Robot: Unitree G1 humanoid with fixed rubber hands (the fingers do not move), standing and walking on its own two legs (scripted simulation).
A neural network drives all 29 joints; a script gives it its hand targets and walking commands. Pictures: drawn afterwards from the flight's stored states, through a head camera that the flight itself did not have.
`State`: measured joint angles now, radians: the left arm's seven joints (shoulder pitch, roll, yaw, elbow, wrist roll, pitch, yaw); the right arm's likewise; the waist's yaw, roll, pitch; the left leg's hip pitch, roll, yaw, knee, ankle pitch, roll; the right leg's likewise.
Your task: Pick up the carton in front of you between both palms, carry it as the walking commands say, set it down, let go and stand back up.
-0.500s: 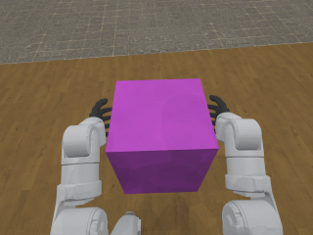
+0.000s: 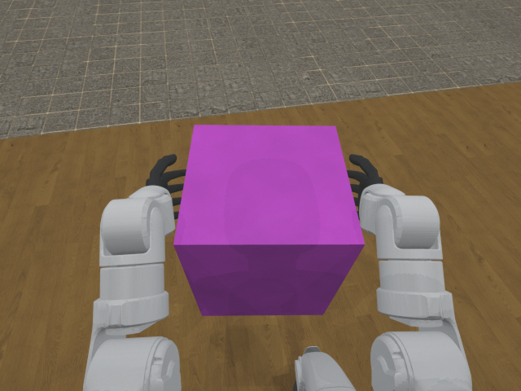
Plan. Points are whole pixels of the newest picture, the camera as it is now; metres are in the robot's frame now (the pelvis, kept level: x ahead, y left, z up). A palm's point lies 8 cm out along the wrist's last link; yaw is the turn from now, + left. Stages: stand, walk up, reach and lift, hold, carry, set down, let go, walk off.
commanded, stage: carry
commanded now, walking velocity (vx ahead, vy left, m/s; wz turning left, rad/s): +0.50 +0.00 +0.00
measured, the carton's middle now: (264, 227) +0.37 -0.02 +0.03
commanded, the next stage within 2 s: none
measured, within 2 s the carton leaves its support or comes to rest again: neither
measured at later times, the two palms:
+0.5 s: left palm (173, 101) +0.64 +0.14 +0.07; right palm (318, 92) +0.67 -0.16 +0.06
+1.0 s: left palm (176, 37) +0.95 +0.16 +0.04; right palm (289, 38) +0.93 -0.14 +0.04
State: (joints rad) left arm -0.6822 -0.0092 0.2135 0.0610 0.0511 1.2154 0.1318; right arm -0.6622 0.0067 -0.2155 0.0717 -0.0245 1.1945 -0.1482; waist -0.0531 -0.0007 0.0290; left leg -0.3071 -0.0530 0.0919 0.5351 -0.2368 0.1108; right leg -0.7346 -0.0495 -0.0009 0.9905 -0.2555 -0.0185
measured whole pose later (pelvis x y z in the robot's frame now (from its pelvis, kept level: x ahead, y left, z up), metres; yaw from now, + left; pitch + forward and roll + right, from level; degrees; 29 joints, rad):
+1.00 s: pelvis +0.58 +0.02 -0.06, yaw +0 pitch +5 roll -2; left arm -0.69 0.00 0.20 0.12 0.04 1.21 0.14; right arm -0.65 0.01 -0.21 0.11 -0.03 1.19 -0.15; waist -0.04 0.00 0.02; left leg -0.34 -0.05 0.09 0.55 -0.22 0.11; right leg -0.73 -0.05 0.00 1.04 -0.30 -0.01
